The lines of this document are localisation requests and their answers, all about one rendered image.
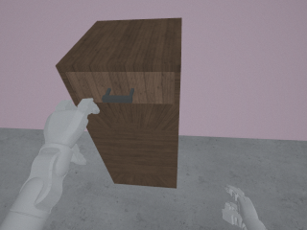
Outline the drawer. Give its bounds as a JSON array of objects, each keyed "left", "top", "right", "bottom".
[{"left": 65, "top": 72, "right": 175, "bottom": 104}]

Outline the right robot hand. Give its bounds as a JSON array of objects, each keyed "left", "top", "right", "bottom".
[{"left": 222, "top": 185, "right": 259, "bottom": 228}]

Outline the robot right forearm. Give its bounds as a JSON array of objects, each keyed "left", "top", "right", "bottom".
[{"left": 241, "top": 218, "right": 267, "bottom": 230}]

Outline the handle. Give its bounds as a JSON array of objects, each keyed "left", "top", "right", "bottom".
[
  {"left": 111, "top": 123, "right": 138, "bottom": 130},
  {"left": 102, "top": 88, "right": 134, "bottom": 104}
]

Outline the cabinet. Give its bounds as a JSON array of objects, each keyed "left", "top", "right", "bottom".
[{"left": 56, "top": 17, "right": 182, "bottom": 189}]

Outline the robot left forearm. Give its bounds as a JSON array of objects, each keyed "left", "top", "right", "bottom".
[{"left": 0, "top": 142, "right": 74, "bottom": 230}]

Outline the left robot hand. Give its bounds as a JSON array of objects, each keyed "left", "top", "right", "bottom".
[{"left": 43, "top": 98, "right": 100, "bottom": 165}]

